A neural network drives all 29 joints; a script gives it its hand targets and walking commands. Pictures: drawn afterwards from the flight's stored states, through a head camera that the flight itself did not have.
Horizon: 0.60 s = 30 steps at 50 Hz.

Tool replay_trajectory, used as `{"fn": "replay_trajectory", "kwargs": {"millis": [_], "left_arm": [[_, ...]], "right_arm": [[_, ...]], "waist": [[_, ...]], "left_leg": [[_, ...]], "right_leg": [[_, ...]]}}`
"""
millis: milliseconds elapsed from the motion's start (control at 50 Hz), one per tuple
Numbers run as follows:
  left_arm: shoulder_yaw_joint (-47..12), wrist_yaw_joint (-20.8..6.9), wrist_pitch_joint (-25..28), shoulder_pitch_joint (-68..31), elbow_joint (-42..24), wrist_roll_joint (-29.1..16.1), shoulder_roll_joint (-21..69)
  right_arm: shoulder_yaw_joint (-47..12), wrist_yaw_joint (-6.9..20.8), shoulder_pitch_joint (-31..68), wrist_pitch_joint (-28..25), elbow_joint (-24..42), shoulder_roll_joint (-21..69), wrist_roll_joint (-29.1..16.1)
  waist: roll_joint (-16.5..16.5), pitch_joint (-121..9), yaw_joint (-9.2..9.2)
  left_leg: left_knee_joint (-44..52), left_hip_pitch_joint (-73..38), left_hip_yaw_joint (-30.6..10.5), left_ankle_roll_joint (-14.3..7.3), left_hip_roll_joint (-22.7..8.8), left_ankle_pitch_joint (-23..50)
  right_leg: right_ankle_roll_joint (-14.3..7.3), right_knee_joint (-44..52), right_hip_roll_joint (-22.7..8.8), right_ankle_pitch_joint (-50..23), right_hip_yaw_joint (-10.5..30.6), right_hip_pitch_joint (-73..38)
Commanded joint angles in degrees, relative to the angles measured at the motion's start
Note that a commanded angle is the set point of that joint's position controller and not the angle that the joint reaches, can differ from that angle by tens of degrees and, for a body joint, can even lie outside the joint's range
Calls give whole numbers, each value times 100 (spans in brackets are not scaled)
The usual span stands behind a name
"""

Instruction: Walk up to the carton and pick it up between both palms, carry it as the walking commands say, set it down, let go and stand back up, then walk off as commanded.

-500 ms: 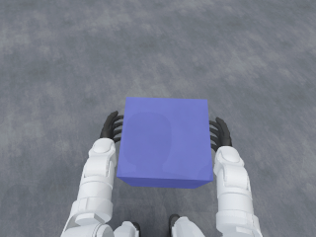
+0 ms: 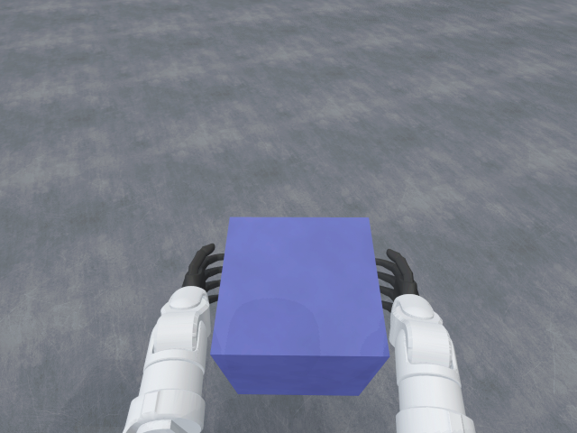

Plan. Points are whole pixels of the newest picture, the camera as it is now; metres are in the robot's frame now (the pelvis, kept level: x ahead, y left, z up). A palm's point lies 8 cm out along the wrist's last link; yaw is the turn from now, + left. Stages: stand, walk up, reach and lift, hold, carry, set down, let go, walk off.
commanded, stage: reach and lift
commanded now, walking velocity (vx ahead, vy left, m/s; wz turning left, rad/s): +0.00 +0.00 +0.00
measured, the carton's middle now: (298, 312) +0.33 -0.03 -0.05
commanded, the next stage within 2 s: hold in 1.84 s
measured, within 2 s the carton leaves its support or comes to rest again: neither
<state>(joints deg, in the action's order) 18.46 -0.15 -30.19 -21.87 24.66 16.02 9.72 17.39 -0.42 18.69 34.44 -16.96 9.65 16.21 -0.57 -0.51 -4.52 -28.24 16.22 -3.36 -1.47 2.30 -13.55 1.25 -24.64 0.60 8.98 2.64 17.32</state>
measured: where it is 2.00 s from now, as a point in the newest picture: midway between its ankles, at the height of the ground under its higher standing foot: outside the picture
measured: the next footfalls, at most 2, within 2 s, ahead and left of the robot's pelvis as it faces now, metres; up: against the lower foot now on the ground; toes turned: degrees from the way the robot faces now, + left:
none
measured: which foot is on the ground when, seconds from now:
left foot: down 0.00-1.00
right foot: down 0.00-1.00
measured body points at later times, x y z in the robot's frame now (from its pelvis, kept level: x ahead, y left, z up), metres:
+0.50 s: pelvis +0.00 -0.01 +0.00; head -0.03 -0.01 +0.45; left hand +0.33 +0.13 +0.04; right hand +0.30 -0.18 +0.05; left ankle +0.01 +0.10 -0.74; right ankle +0.04 -0.13 -0.74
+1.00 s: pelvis +0.01 -0.01 +0.00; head -0.02 -0.01 +0.45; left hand +0.31 +0.15 +0.04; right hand +0.32 -0.15 +0.05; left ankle +0.01 +0.10 -0.74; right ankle +0.04 -0.13 -0.74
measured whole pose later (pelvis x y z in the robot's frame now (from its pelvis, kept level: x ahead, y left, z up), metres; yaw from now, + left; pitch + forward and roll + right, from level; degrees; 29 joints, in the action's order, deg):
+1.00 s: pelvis +0.01 -0.01 +0.00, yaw +0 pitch -7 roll +0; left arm 17.2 -1.4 -41.5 -17.3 14.4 16.4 9.3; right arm 11.4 -0.9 17.8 43.2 -13.5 9.4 16.4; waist -0.7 2.9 0.5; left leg -24.0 3.5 -3.6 -0.4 1.3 -13.3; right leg 0.2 -21.9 1.4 9.4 2.7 5.4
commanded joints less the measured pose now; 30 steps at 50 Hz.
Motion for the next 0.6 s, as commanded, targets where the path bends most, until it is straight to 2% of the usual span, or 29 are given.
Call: {"fn": "replay_trajectory", "kwargs": {"millis": [0,20,40,60,80,100,120,140,160,180,200,220,240,260,280,300,320,360,380,400,420,480,520,540,560,580], "left_arm": [[-3649,-1643,-30,-3318,15,-1297,5575],[-3775,-1660,-74,-3324,-90,-1381,5627],[-3804,-1651,-108,-3339,-201,-1402,5588],[-3570,-1663,-181,-3303,-11,-1337,5536],[-3659,-1677,-233,-3353,-142,-1349,5555],[-3859,-1676,-290,-3504,-289,-1476,5599],[-3757,-1679,-327,-3616,-318,-1454,5446],[-3718,-1695,-387,-3639,-243,-1475,5525],[-3626,-1717,-407,-3762,-184,-1521,5542],[-3744,-1729,-425,-3899,-373,-1586,5485],[-3693,-1708,-489,-3885,-305,-1563,5515],[-3630,-1708,-543,-3772,-309,-1536,5444],[-3616,-1704,-561,-3791,-334,-1538,5446],[-3472,-1708,-635,-3657,-105,-1486,5450],[-3344,-1717,-629,-3685,-91,-1438,5344],[-3433,-1716,-644,-3618,-72,-1497,5458],[-3213,-1691,-668,-3610,-78,-1364,5304],[-3273,-1683,-672,-3516,-141,-1427,5409],[-3477,-1662,-640,-3704,-401,-1514,5426],[-3380,-1661,-662,-3614,-349,-1485,5371],[-3331,-1641,-671,-3615,-349,-1459,5318],[-3482,-1606,-694,-3411,-529,-1514,5311],[-3632,-1583,-708,-3426,-791,-1589,5372],[-3527,-1572,-731,-3504,-812,-1516,5236],[-3574,-1576,-754,-3326,-809,-1534,5306],[-3694,-1573,-756,-3416,-920,-1580,5317]], "right_arm": [[-3603,1402,3480,-65,237,5757,-1441],[-3785,1393,3634,-34,467,5740,-1607],[-3805,1372,3650,20,529,5804,-1624],[-3626,1368,3635,102,288,5759,-1532],[-3582,1360,3542,149,291,5747,-1509],[-3819,1339,3689,195,506,5891,-1653],[-3663,1346,3723,256,339,5845,-1630],[-3705,1330,3965,288,547,5861,-1661],[-3680,1327,4042,346,485,5808,-1652],[-3721,1320,4027,382,473,5907,-1706],[-3562,1323,3820,440,273,5842,-1577],[-3569,1316,3799,499,272,5846,-1616],[-3539,1308,3886,496,391,5819,-1628],[-3430,1294,3813,550,274,5723,-1579],[-3354,1302,3929,566,191,5751,-1579],[-3523,1307,3922,567,314,5724,-1630],[-3288,1318,3767,608,69,5621,-1514],[-3509,1327,4007,570,386,5738,-1698],[-3620,1326,3947,562,407,5744,-1764],[-3676,1317,4166,566,512,5798,-1792],[-3614,1309,4062,582,388,5741,-1713],[-3801,1296,3913,550,528,5756,-1784],[-3754,1286,3734,545,528,5757,-1728],[-3608,1284,3588,584,351,5700,-1631],[-3742,1281,3796,543,603,5723,-1700],[-3749,1280,3650,531,589,5729,-1693]], "waist": [[141,-2253,-36],[-36,-2405,8],[99,-2479,-3],[139,-2158,17],[-14,-2073,-71],[77,-2297,-30],[11,-2040,-37],[-12,-2044,-23],[119,-1991,-32],[108,-2092,-47],[109,-2092,-112],[111,-1764,-35],[75,-1912,-88],[-29,-1680,-52],[-16,-1614,10],[54,-1782,-11],[-26,-1502,38],[-9,-1778,171],[-15,-1884,150],[117,-1958,253],[139,-1820,219],[71,-2013,351],[39,-1949,294],[71,-1755,271],[25,-1823,360],[-155,-1912,328]], "left_leg": [[678,-204,-234,12,281,612],[710,-294,-200,37,313,748],[724,-389,-225,27,305,816],[731,-292,-242,1,287,474],[783,-299,-224,35,311,476],[780,-567,-212,25,310,511],[829,-441,-231,8,282,246],[859,-383,-191,10,305,68],[859,-433,-229,-7,276,35],[864,-502,-205,-20,285,32],[889,-567,-198,22,264,138],[888,-514,-190,1,261,106],[895,-645,-200,14,265,187],[907,-564,-199,19,255,116],[946,-453,-215,10,249,59],[936,-629,-205,19,256,276],[945,-550,-194,31,261,190],[897,-699,-217,4,254,323],[876,-701,-187,33,271,543],[883,-777,-196,8,265,494],[886,-711,-182,18,272,411],[855,-971,-201,48,247,755],[821,-996,-208,80,252,814],[893,-947,-223,84,219,702],[887,-937,-193,75,227,624],[879,-850,-171,131,242,681]], "right_leg": [[-10,62,518,-1166,-11,-1794],[2,91,488,-1329,15,-1981],[22,129,492,-1400,14,-2011],[15,135,470,-992,21,-1802],[-16,177,487,-1044,2,-1890],[12,225,453,-1034,14,-2017],[16,239,441,-723,-15,-1944],[13,264,435,-592,-11,-2038],[7,260,432,-453,-10,-1926],[8,275,418,-488,5,-1971],[-14,290,434,-563,-9,-1948],[3,296,425,-494,-28,-1925],[15,314,434,-593,-24,-1989],[-18,336,415,-514,2,-1967],[-19,346,405,-497,0,-1956],[-10,347,421,-697,-5,-2112],[-10,368,404,-573,-12,-1915],[-6,330,414,-659,19,-2081],[-1,294,428,-962,31,-2189],[38,301,420,-858,21,-2227],[33,321,413,-774,43,-2172],[14,324,418,-971,90,-2216],[-20,309,430,-978,90,-2142],[-31,355,450,-826,75,-2077],[-27,352,430,-741,94,-2160],[-67,324,435,-901,90,-2246]]}}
